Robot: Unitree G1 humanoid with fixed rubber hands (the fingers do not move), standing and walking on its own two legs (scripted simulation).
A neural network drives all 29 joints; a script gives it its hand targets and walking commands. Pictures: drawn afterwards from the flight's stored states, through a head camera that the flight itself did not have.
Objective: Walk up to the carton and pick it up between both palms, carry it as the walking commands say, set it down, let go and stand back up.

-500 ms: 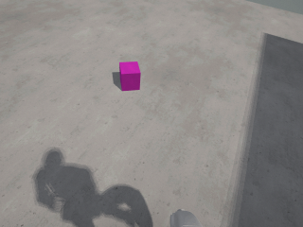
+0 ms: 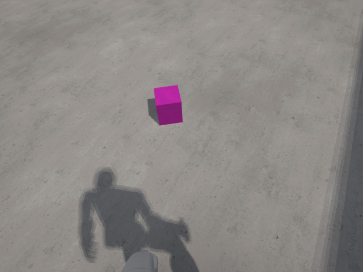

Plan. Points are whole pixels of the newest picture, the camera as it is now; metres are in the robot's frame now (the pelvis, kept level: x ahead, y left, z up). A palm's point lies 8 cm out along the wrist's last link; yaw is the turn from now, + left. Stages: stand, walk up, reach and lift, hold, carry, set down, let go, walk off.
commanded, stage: walk up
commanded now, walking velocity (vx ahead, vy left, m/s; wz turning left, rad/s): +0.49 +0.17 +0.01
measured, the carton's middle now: (168, 105) +1.26 +0.15 -0.68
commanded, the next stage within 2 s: none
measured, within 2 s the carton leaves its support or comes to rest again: neither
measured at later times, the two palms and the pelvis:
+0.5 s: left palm (73, 212) +0.29 +0.33 -0.15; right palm (254, 232) +0.23 -0.16 -0.11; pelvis +0.25 +0.09 +0.00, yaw +1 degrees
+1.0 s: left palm (105, 144) +0.51 +0.27 -0.11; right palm (256, 142) +0.53 -0.24 -0.15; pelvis +0.50 +0.01 +0.00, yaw +1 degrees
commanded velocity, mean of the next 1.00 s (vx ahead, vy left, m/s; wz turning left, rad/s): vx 0.50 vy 0.01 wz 0.02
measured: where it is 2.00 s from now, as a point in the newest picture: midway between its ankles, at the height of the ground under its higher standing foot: (178, 165)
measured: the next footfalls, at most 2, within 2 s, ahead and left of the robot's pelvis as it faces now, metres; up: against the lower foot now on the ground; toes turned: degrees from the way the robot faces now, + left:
left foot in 0.26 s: +0.28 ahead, +0.19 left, +0.00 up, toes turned +9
right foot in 0.80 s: +0.56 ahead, -0.09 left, +0.00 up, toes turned -8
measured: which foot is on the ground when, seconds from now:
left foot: up 0.00-0.24, down 0.26-0.80, up 0.82-1.00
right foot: down 0.00-0.26, up 0.28-0.78, down 0.80-1.00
